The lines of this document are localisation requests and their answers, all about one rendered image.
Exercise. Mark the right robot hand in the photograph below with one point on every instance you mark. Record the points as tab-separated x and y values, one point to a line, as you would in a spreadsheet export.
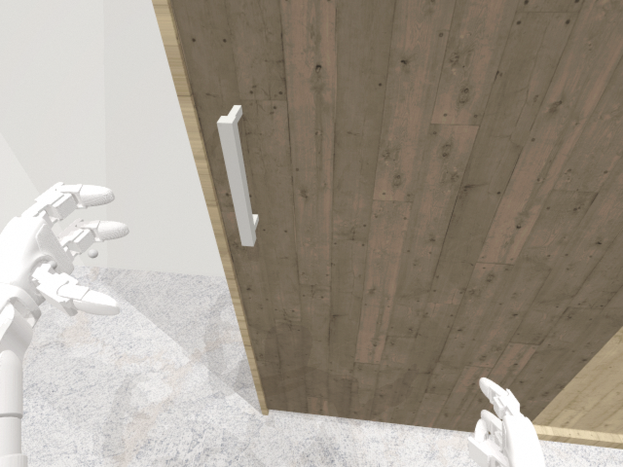
516	442

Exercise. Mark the left robot forearm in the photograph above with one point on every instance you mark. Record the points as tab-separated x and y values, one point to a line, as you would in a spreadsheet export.
18	315

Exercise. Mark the left robot hand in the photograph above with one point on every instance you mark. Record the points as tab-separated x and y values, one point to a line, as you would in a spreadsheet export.
28	243

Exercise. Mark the handle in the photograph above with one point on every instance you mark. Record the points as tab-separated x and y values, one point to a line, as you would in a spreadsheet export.
230	142

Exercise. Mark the wardrobe door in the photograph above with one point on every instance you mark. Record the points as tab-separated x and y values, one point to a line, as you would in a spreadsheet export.
593	399
439	186

